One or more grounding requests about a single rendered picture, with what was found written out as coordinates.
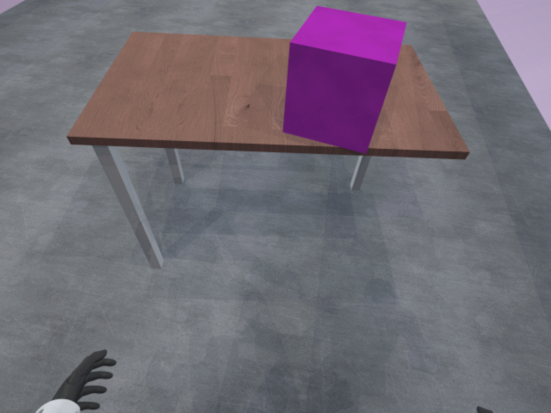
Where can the table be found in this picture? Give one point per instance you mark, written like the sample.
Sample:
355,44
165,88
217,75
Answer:
227,93

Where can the carton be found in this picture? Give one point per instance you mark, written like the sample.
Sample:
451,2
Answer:
340,66

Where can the robot left hand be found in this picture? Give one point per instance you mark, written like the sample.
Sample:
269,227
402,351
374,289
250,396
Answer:
73,388

